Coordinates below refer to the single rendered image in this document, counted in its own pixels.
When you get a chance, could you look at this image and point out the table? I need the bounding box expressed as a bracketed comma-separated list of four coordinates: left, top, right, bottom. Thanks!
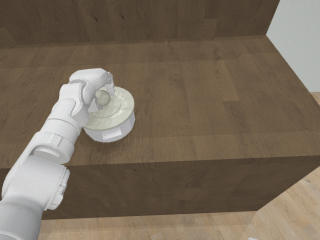
[0, 0, 320, 220]

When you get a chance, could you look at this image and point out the lid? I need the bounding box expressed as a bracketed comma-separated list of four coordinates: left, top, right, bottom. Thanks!
[83, 86, 135, 131]

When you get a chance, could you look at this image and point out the knob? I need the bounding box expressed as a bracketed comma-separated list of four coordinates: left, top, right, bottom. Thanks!
[95, 90, 111, 106]

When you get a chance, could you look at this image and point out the left robot forearm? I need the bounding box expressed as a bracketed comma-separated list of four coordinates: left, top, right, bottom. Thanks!
[1, 77, 96, 199]

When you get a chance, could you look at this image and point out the robot left upper arm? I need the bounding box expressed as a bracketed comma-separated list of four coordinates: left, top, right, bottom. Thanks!
[0, 154, 70, 240]

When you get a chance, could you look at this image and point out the pot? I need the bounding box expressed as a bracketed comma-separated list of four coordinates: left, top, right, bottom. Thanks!
[83, 111, 135, 143]

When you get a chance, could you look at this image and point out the left robot hand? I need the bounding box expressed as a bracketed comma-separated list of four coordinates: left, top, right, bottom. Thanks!
[69, 68, 115, 113]

